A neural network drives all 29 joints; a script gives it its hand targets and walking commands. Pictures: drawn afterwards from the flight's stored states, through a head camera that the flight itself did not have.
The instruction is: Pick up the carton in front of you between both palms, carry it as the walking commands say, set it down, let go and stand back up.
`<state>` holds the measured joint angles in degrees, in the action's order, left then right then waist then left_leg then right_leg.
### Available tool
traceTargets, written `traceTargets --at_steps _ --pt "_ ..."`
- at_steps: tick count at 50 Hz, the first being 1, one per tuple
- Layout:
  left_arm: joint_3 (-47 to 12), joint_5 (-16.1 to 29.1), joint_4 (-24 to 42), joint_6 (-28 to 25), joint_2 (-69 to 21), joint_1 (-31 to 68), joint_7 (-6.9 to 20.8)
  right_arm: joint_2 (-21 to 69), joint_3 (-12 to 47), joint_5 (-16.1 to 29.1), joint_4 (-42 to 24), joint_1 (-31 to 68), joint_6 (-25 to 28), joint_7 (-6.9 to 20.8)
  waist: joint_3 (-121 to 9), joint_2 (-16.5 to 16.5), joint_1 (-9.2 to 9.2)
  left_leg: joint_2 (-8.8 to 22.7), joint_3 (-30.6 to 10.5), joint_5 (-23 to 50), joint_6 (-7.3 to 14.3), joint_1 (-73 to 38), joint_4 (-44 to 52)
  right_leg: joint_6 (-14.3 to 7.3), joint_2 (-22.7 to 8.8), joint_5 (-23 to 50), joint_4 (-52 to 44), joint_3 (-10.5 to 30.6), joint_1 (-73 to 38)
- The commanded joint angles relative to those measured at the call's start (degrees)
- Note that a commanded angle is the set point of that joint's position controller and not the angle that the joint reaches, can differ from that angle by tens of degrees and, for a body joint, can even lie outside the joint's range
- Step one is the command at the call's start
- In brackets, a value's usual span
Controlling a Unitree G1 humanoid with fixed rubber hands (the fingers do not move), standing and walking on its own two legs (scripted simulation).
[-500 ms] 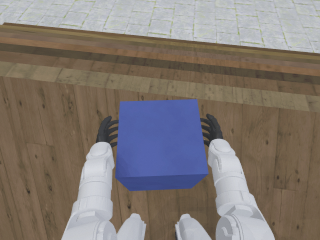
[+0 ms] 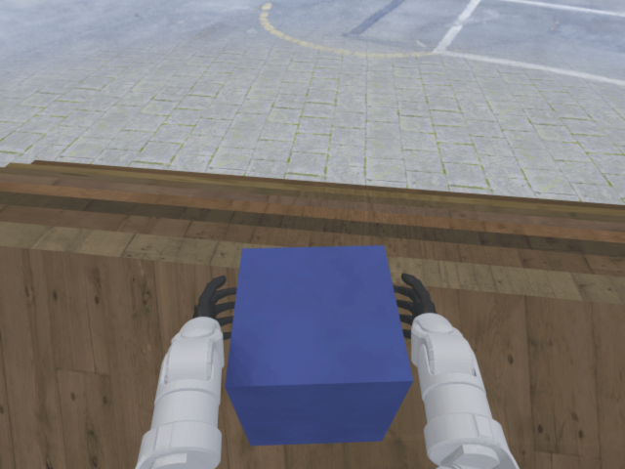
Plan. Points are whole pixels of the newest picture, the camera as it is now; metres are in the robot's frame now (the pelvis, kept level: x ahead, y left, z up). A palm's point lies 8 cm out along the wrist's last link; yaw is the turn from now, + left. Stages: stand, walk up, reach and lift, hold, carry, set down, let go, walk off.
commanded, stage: reach and lift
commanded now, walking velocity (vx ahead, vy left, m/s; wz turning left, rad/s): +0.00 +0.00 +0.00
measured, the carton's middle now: (315, 349) +0.30 +0.00 -0.05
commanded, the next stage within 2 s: hold in 0.88 s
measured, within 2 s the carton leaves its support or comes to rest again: neither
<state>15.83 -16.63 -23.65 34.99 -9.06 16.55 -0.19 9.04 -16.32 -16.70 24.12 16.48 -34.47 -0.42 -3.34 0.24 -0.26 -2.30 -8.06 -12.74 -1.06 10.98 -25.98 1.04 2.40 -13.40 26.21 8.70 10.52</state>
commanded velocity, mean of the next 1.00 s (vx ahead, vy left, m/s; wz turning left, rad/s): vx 0.00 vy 0.00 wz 0.00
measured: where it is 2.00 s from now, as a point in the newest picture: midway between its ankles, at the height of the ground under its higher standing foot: outside the picture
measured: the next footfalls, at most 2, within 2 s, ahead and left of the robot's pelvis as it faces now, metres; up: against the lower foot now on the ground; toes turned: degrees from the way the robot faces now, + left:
none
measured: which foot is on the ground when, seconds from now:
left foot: down 0.00-1.00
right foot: down 0.00-1.00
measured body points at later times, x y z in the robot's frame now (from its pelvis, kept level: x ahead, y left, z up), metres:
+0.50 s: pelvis +0.00 +0.00 +0.00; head -0.02 +0.00 +0.45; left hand +0.31 +0.15 +0.02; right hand +0.31 -0.15 +0.02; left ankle +0.02 +0.13 -0.74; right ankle +0.01 -0.13 -0.74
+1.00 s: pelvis +0.01 +0.00 +0.01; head -0.04 +0.00 +0.45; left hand +0.30 +0.15 +0.04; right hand +0.31 -0.15 +0.04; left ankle +0.02 +0.13 -0.74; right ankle +0.01 -0.13 -0.74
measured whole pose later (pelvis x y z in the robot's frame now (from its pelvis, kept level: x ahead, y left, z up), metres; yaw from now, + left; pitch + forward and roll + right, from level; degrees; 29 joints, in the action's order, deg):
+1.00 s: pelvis +0.01 +0.00 +0.01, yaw +0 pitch -5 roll +0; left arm 11.5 -14.9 -12.9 41.9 -8.4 13.7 -0.3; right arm 8.4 -11.7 -15.0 13.2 13.8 -41.7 -0.6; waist -0.7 0.1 -0.1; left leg -1.8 -8.0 -10.8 -1.0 3.9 -20.2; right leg 0.8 1.8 -11.4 20.2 8.0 3.3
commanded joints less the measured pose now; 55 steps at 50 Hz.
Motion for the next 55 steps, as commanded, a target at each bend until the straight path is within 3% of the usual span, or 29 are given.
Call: traceTargets --at_steps 1,10,30,43,48,55 --pt "-29.7 12.7 -0.6 -1.4 -55.6 30.4 14.9 55.4 30.0 12.8 0.3 31.6 1.3 15.4 -8.3 -0.3 -0.18 -2.8 4.4 2.2 0.5 -3.6 3.9 -0.6 2.9 1.6 -4.6 -4.9 0.2" --pt "-30.5 12.8 -0.2 -1.2 -56.1 33.4 15.1 56.2 30.6 12.8 0.1 34.1 1.0 15.3 -11.3 0.0 0.10 -3.0 4.8 2.7 0.3 -5.2 3.8 -0.3 2.9 2.4 -4.5 -5.1 -1.8" --pt "-32.6 14.3 6.5 1.4 -54.1 25.6 14.5 54.5 33.0 14.5 -6.7 26.2 -1.7 14.6 -12.2 -0.1 0.00 -3.6 4.5 14.3 -0.3 -10.0 6.1 0.4 3.5 14.3 -6.7 -4.8 -7.2" --pt "-33.5 15.0 9.1 3.1 -53.7 25.0 14.5 54.0 33.7 15.2 -9.3 25.6 -3.5 14.5 -10.8 -0.2 0.05 -3.7 4.3 14.3 -0.3 -10.5 6.8 0.4 3.5 14.2 -7.4 -4.7 -8.1" --pt "-37.6 17.6 14.0 4.7 -54.4 25.2 14.3 54.4 37.6 17.5 -14.4 25.8 -5.1 14.3 -13.6 -0.3 0.34 -3.6 3.8 17.8 -0.5 -12.8 7.1 0.5 3.6 17.7 -7.9 -4.5 -10.4" --pt "-33.0 15.0 10.7 7.4 -51.5 24.9 14.0 51.2 33.3 15.2 -11.3 25.7 -7.8 14.4 -5.1 -0.2 0.24 -3.3 4.6 7.9 -0.2 -9.9 9.0 0.1 3.2 7.7 -9.5 -5.1 -7.6"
